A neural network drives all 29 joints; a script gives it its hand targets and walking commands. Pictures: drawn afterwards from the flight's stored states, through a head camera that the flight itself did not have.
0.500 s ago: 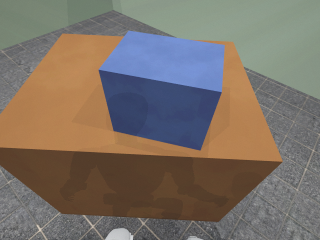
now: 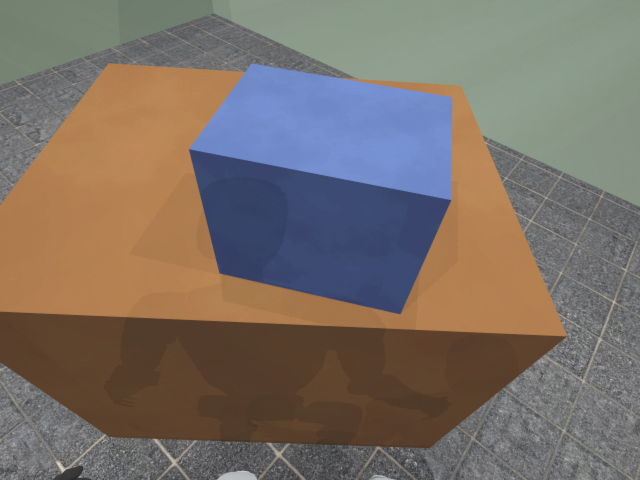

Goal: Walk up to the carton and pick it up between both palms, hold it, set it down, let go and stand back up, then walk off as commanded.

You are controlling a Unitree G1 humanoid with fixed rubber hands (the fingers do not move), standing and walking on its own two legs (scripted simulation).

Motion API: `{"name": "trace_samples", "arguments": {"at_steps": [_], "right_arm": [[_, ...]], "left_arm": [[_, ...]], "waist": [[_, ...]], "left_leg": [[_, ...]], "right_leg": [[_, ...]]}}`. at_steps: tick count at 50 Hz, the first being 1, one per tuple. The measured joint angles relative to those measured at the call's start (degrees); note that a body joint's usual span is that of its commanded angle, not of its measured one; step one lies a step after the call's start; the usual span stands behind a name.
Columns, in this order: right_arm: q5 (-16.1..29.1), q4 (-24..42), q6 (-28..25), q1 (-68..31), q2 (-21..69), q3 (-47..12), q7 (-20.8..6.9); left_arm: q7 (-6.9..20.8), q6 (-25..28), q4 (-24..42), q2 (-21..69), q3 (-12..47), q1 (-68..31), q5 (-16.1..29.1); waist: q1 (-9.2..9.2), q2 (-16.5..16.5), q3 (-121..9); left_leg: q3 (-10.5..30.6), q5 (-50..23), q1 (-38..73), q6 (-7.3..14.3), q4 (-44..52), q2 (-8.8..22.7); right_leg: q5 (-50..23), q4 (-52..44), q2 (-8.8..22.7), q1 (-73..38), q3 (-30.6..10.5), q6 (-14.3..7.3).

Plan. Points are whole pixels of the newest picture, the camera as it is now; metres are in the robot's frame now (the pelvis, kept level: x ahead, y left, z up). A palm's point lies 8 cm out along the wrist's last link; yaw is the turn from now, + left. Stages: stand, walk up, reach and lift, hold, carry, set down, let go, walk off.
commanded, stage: walk up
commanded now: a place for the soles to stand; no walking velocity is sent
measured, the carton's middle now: (327, 191) +0.48 +0.03 +0.09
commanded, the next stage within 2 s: reach and lift in 0.80 s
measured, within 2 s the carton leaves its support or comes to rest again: neither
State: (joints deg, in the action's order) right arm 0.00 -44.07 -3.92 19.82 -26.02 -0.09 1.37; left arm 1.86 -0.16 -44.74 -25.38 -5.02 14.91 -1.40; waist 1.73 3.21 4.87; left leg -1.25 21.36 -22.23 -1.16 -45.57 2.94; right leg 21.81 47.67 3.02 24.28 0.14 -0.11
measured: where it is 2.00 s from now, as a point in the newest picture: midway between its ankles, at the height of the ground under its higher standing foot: outside the picture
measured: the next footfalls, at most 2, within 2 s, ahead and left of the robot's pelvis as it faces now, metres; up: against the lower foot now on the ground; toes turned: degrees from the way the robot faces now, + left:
none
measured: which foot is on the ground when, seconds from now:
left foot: down 0.00-1.00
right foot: down 0.00-1.00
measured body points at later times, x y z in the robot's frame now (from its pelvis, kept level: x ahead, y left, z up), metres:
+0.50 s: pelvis -0.01 +0.00 +0.00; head +0.01 +0.01 +0.45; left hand +0.07 +0.34 -0.10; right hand +0.08 -0.32 -0.09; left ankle +0.03 +0.15 -0.70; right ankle +0.04 -0.13 -0.70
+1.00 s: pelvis -0.01 +0.00 +0.00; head +0.03 +0.00 +0.45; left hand +0.15 +0.32 -0.08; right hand +0.13 -0.32 -0.10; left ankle +0.03 +0.15 -0.70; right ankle +0.04 -0.13 -0.70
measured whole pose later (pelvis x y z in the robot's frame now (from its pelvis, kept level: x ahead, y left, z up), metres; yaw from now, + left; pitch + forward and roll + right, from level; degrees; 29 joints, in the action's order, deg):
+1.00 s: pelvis -0.01 +0.00 +0.00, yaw +0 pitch -2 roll +1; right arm -0.9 -54.4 -13.0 6.7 -24.7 3.0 -4.4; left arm -0.7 -23.8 -31.0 -23.9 -3.8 5.5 -2.2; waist 0.1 0.1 6.8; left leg -1.2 21.6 -23.0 -1.2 -46.8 3.1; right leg 21.2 48.1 2.9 24.7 0.2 0.3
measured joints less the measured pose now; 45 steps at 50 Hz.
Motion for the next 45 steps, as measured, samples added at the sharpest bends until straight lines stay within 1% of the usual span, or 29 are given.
{"name": "trace_samples", "arguments": {"at_steps": [29, 41, 42, 43, 45], "right_arm": [[0.00, 0.00, 1.04, -2.63, 0.42, 0.01, -0.79], [0.00, -0.01, 1.04, -2.64, 0.42, 0.01, -0.69], [-0.35, -2.75, -1.32, -3.76, 0.81, 0.69, -1.36], [-0.70, -5.93, -3.63, -5.43, 1.17, 1.45, -2.46], [-0.91, -9.62, -6.35, -8.65, 1.31, 2.51, -4.58]], "left_arm": [[-0.06, 0.02, -4.84, 0.00, 0.02, -1.95, 0.00], [-0.06, 0.03, -5.01, 0.00, 0.02, -2.72, 0.00], [-0.46, -3.47, -3.33, 0.01, 0.12, -3.06, -0.01], [-1.18, -8.33, -0.81, 0.01, 0.44, -3.64, -0.33], [-2.22, -16.02, 3.57, 0.28, 0.91, -5.45, -0.84]], "waist": [[0.00, -1.86, -0.02], [0.00, -1.54, -0.02], [0.00, -1.43, -0.01], [-0.08, -1.38, 0.03], [-0.52, -1.69, 0.80]], "left_leg": [[0.02, -0.46, 0.22, -0.08, 0.00, -0.23], [0.02, -0.09, 0.32, -0.08, 0.00, -0.23], [0.03, -0.03, 0.22, -0.09, 0.00, -0.23], [0.04, 0.09, -0.17, -0.09, -0.19, -0.23], [0.07, 0.27, -0.83, -0.09, -0.91, -0.18]], "right_leg": [[-0.63, -0.58, 0.23, -0.57, 0.00, 0.08], [-0.70, -0.86, 0.23, -0.79, 0.00, 0.12], [-0.66, -0.80, 0.23, -0.66, 0.01, 0.12], [-0.60, -0.55, 0.23, -0.24, 0.01, 0.12], [-0.55, 0.19, 0.20, 0.43, 0.00, 0.12]]}}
